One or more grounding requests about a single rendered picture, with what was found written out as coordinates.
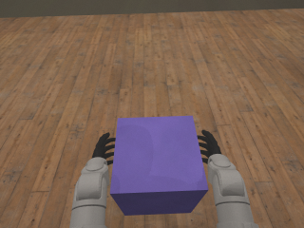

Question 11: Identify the robot right forearm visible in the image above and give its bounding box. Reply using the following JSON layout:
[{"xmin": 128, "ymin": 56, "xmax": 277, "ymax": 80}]
[{"xmin": 207, "ymin": 154, "xmax": 259, "ymax": 228}]

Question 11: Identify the left robot hand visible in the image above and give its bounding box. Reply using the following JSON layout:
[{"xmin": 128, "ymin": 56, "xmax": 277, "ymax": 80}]
[{"xmin": 91, "ymin": 132, "xmax": 116, "ymax": 165}]

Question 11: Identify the robot left forearm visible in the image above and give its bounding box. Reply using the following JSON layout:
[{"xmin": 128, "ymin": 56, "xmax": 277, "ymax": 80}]
[{"xmin": 69, "ymin": 157, "xmax": 109, "ymax": 228}]

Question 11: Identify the right robot hand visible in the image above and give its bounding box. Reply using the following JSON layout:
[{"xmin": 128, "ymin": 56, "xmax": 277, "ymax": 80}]
[{"xmin": 197, "ymin": 129, "xmax": 221, "ymax": 164}]

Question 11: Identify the carton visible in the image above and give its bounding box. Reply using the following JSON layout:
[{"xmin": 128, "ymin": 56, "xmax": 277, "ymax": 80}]
[{"xmin": 109, "ymin": 115, "xmax": 209, "ymax": 216}]

